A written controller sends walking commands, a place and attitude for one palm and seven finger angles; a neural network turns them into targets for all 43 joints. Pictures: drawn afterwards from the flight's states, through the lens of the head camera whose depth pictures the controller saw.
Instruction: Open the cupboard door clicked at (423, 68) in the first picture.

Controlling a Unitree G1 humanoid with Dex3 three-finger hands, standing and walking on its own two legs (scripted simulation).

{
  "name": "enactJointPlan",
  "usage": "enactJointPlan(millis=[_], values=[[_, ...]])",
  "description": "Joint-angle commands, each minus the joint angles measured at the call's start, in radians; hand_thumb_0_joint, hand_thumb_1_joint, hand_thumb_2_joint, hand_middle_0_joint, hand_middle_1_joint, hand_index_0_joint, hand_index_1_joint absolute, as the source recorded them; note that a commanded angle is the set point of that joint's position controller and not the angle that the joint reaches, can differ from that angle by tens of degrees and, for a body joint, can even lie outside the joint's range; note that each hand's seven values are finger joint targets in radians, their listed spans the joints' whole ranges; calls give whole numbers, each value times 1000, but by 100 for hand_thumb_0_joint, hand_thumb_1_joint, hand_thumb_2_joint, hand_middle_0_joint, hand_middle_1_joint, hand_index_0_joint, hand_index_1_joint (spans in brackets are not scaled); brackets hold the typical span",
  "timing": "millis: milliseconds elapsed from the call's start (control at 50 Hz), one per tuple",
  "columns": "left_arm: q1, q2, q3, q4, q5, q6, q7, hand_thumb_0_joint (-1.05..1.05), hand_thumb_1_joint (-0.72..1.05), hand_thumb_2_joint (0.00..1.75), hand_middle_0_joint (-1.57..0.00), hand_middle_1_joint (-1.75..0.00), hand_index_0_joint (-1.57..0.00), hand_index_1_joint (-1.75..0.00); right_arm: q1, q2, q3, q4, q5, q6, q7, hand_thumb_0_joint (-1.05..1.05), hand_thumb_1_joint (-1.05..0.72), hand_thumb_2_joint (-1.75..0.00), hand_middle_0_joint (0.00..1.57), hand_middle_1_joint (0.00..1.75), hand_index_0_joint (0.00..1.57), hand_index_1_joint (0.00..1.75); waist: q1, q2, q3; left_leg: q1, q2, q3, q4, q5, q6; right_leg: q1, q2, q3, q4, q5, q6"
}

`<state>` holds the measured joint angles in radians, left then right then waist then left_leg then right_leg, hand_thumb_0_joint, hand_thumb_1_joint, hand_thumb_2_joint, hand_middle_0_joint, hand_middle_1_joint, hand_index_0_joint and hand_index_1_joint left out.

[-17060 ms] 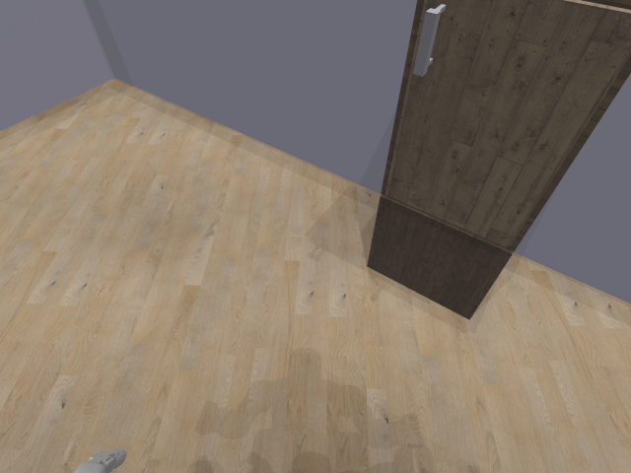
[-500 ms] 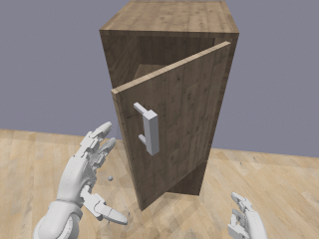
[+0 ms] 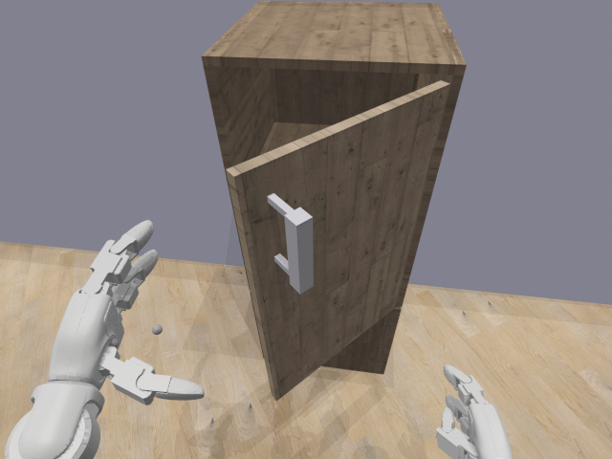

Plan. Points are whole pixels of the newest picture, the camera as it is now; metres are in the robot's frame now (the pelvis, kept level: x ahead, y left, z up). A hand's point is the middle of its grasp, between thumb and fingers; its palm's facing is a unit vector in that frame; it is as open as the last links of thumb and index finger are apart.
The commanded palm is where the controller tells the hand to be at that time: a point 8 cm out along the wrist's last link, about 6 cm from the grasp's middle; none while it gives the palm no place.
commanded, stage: draw the hand back to the body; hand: left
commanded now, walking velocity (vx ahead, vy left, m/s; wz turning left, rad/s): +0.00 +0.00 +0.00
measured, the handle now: (289, 243) +0.34 +0.06 +0.14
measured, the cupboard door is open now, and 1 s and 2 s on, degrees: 47 47 47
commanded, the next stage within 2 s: step back with the hand held close in 0.98 s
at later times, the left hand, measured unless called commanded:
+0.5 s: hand (95, 307) +0.21 +0.25 +0.16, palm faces +0.40 -0.84 -0.37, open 10.3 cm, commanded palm +0.16 +0.30 +0.17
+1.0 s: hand (81, 300) +0.22 +0.27 +0.16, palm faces +0.45 -0.81 -0.38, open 7.4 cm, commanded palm +0.17 +0.31 +0.17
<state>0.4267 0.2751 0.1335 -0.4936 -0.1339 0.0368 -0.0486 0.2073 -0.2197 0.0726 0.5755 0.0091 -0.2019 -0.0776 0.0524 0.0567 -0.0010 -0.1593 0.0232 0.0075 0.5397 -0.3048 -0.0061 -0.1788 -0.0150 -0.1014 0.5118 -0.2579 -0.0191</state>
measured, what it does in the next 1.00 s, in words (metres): stands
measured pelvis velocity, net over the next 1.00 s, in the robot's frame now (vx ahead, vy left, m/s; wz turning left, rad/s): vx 0.02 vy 0.01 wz -0.02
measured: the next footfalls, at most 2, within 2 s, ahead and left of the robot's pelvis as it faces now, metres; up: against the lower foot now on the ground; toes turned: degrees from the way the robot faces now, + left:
none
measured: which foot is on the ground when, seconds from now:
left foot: down 0.00-1.00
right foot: down 0.00-1.00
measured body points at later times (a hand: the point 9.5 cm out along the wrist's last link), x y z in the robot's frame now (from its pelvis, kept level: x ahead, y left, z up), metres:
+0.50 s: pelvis +0.01 +0.01 +0.01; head +0.00 -0.01 +0.46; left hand +0.19 +0.29 +0.18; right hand +0.20 -0.21 -0.08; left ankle +0.00 +0.12 -0.73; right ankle +0.02 -0.11 -0.73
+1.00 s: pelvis +0.02 +0.01 +0.01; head +0.01 +0.00 +0.46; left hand +0.19 +0.31 +0.18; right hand +0.21 -0.20 -0.08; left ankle +0.00 +0.12 -0.73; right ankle +0.02 -0.11 -0.73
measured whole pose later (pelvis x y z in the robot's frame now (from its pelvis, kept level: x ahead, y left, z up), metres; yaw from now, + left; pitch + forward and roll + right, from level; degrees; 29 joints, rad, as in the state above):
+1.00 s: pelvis +0.02 +0.01 +0.01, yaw -1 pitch -5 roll -1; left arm 0.43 0.32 0.31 -0.37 -0.05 -0.09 0.13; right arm 0.17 -0.21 0.02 0.65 -0.01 -0.10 -0.07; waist 0.07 0.06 0.05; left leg -0.05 0.01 0.03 0.39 -0.26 0.01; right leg -0.08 -0.02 -0.08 0.37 -0.21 0.00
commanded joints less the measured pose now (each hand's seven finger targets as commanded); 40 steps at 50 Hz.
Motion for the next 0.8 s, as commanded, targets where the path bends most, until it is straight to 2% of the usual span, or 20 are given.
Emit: enactJointPlan(millis=[0, 20, 40, 100, 120, 140, 200, 220, 260, 320, 360, 420, 440, 480, 520, 540, 580, 660, 720, 780], values=[[-37, 99, 66, -208, 77, -156, 130, 0, -12, 47, -16, -30, -16, -30, -134, -85, -49, -149, -15, -41, 1, 0, -90, -90, 20, 30, 20, 30, 8, -10, -18, -23, -13, -18, -145, 115, 21, 43, -3, 59, -148, 46, -2], [-47, 124, 82, -201, 86, -167, 144, 0, -8, 48, -16, -30, -16, -30, -137, -92, -54, -141, -16, -38, -1, 0, -90, -90, 20, 30, 20, 30, 7, -24, -18, -15, -12, -19, -150, 116, 23, 52, -2, 61, -157, 47, -3], [-51, 115, 81, -198, 90, -175, 152, 0, -5, 50, -17, -30, -17, -30, -142, -86, -55, -143, -18, -33, -3, 0, -90, -90, 20, 30, 20, 30, 5, -34, -19, -5, -11, -17, -159, 116, 25, 55, -4, 62, -164, 42, 0], [-90, 127, 96, -187, 102, -196, 172, 0, 6, 54, -17, -30, -17, -30, -149, -84, -61, -129, -17, -21, -9, 0, -90, -90, 20, 30, 20, 30, 1, -14, -21, 22, -12, -12, -173, 106, 26, 58, -6, 67, -188, 19, 0], [-97, 149, 116, -172, 106, -200, 179, 0, 9, 55, -17, -30, -17, -30, -150, -88, -63, -118, -18, -20, -13, 0, -90, -90, 20, 30, 20, 30, 1, -23, -18, 28, -12, -12, -176, 108, 27, 63, -5, 67, -196, 18, -1], [-90, 137, 117, -168, 105, -205, 182, 0, 13, 57, -17, -30, -17, -30, -151, -85, -63, -117, -19, -17, -13, 0, -90, -90, 20, 30, 20, 30, 2, -15, -17, 29, -10, -15, -187, 110, 26, 72, -6, 64, -194, 23, -1], [-74, 153, 148, -164, 105, -215, 189, 0, 23, 62, -18, -30, -18, -30, -158, -86, -68, -107, -20, -10, -13, 0, -90, -90, 20, 30, 20, 30, 11, -8, -48, 47, -11, -15, -191, 170, 26, 109, -4, 63, -186, 86, -3], [-69, 173, 168, -150, 107, -215, 192, 0, 27, 63, -18, -30, -18, -30, -161, -90, -70, -102, -19, -7, -14, 0, -90, -90, 20, 30, 20, 30, 13, -1, -42, 47, -11, -14, -191, 179, 25, 115, -4, 64, -188, 97, -4], [-51, 159, 174, -133, 101, -215, 190, 0, 34, 66, -18, -30, -18, -30, -157, -88, -72, -100, -19, 2, -12, 0, -90, -90, 20, 30, 20, 30, 14, -25, -40, 48, -8, -14, -196, 211, 23, 128, -2, 60, -181, 133, -2], [-61, 184, 202, -129, 101, -216, 191, 0, 44, 70, -18, -30, -18, -30, -164, -94, -76, -98, -17, 11, -11, 0, -90, -90, 20, 30, 20, 30, 18, 0, -34, 50, -8, -14, -200, 229, 19, 136, 0, 59, -182, 153, -4], [-38, 186, 228, -101, 93, -215, 191, 0, 51, 74, -19, -30, -19, -30, -160, -90, -79, -95, -17, 19, -10, 0, -90, -90, 20, 30, 20, 30, 20, -36, -30, 49, -5, -12, -203, 238, 20, 137, 2, 58, -181, 163, -2], [-46, 210, 258, -94, 94, -214, 191, 0, 62, 78, -19, -30, -19, -30, -161, -95, -83, -92, -15, 29, -10, 0, -90, -90, 20, 30, 20, 30, 22, -6, -28, 50, -6, -9, -199, 276, 18, 147, 3, 61, -178, 201, -5], [-54, 200, 254, -111, 92, -215, 190, 0, 65, 80, -19, -30, -19, -30, -160, -94, -83, -96, -14, 31, -8, 0, -90, -90, 20, 30, 20, 30, 20, 19, -41, 53, -5, -11, -203, 286, 15, 155, 1, 60, -172, 206, -4], [-50, 212, 276, -90, 86, -211, 192, 0, 73, 82, -19, -30, -19, -30, -156, -94, -85, -93, -14, 37, -8, 0, -90, -90, 20, 30, 20, 30, 22, -11, -38, 56, -4, -9, -200, 300, 17, 151, 3, 58, -173, 219, -3], [-57, 235, 300, -84, 86, -209, 193, 0, 80, 86, -20, -30, -20, -30, -157, -100, -90, -89, -12, 41, -10, 0, -90, -90, 20, 30, 20, 30, 23, -5, -46, 65, -3, -5, -194, 313, 18, 154, 4, 62, -177, 234, -4], [-63, 224, 296, -75, 81, -207, 192, 0, 83, 87, -20, -30, -20, -30, -157, -96, -89, -90, -12, 45, -10, 0, -90, -90, 20, 30, 20, 30, 20, -15, -41, 63, -2, -6, -199, 309, 18, 152, 3, 58, -176, 231, -1], [-89, 240, 315, -89, 82, -209, 195, 0, 90, 90, -20, -30, -20, -30, -156, -99, -91, -89, -11, 45, -9, 0, -90, -90, 20, 30, 20, 30, 20, 16, -49, 68, -4, -5, -200, 305, 16, 151, 4, 60, -177, 220, -2], [-83, 208, 279, -84, 83, -203, 192, 0, 90, 90, -20, -30, -20, -30, -154, -103, -92, -88, -13, 39, -5, 0, -90, -90, 20, 30, 20, 30, 16, 11, -55, 75, -3, -9, -201, 331, 16, 155, 4, 55, -173, 238, 0], [-82, 228, 290, -77, 86, -198, 193, 0, 90, 90, -20, -30, -20, -30, -156, -108, -95, -86, -12, 43, -3, 0, -90, -90, 20, 30, 20, 30, 18, -12, -46, 70, -3, -8, -197, 331, 17, 154, 7, 57, -177, 242, -2], [-75, 226, 295, -86, 84, -198, 195, 0, 90, 90, -20, -30, -20, -30, -153, -100, -92, -87, -16, 47, -4, 0, -90, -90, 20, 30, 20, 30, 20, 6, -65, 76, -7, -5, -194, 343, 17, 164, 5, 58, -174, 261, -1]])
